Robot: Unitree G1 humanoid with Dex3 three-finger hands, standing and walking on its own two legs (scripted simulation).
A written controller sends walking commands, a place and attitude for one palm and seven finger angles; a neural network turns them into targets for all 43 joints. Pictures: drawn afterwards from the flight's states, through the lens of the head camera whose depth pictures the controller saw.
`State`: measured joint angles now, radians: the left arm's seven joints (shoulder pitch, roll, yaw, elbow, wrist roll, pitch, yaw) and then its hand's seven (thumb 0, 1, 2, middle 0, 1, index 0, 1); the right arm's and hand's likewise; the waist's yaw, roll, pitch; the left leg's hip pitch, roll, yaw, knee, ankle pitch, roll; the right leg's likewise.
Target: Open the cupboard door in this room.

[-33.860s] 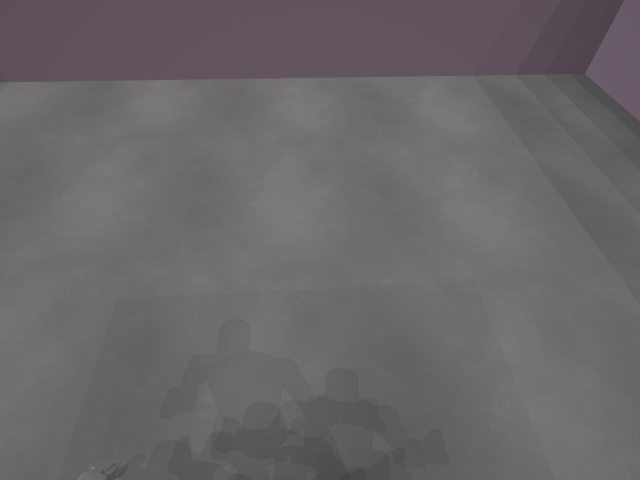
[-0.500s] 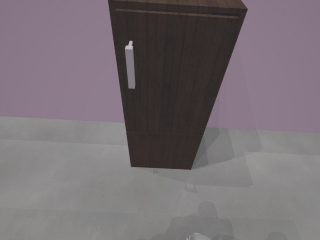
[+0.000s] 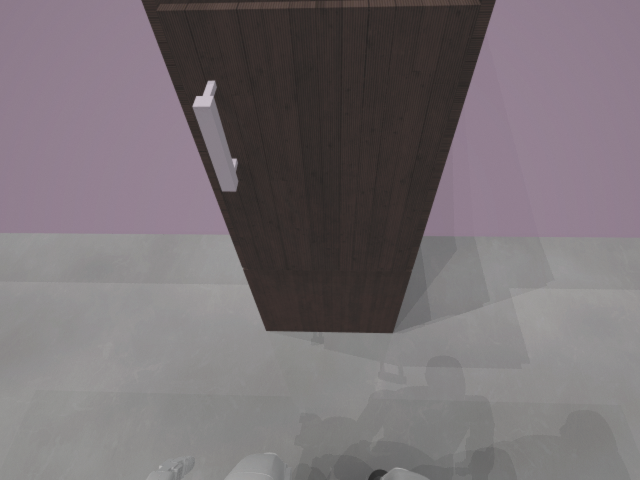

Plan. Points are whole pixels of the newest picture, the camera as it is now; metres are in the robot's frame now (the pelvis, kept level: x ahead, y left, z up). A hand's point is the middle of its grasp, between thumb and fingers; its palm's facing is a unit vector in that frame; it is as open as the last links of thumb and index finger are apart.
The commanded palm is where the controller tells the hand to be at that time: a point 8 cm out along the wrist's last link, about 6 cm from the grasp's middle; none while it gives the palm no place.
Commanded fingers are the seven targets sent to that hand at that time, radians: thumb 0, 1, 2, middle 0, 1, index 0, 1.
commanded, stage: come to a stop and stand still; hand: left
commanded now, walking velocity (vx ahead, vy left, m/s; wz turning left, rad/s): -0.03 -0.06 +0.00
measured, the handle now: (220, 139) +0.55 +0.18 +0.09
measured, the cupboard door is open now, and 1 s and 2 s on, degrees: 0 0 0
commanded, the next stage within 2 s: look again from close up in 1.06 s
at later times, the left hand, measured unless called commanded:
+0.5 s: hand out of the picture -0.03 +0.22 -0.17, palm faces +0.00 -0.98 -0.21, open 7.4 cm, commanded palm none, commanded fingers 0.00 0.90 0.90 -0.20 -0.30 -0.20 -0.30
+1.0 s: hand out of the picture -0.03 +0.17 -0.17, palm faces -0.01 -0.99 -0.17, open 7.3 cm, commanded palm none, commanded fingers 0.00 0.90 0.90 -0.20 -0.30 -0.20 -0.30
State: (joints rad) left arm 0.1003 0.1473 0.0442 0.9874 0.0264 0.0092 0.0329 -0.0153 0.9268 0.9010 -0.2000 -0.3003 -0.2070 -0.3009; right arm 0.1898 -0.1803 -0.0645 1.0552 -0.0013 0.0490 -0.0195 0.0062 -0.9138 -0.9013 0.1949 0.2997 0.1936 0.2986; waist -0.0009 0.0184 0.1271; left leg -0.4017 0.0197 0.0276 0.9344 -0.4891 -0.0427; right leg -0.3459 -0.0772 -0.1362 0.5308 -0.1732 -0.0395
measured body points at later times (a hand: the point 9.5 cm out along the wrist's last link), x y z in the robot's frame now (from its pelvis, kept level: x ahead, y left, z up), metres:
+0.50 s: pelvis -0.02 +0.04 +0.01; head +0.00 +0.03 +0.46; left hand -0.03 +0.27 -0.15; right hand +0.02 -0.19 -0.15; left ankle +0.00 +0.14 -0.73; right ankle -0.06 -0.09 -0.74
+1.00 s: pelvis -0.02 +0.02 +0.01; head -0.01 +0.01 +0.46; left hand -0.03 +0.23 -0.15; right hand -0.07 -0.19 -0.16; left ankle +0.00 +0.14 -0.73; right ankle -0.06 -0.09 -0.73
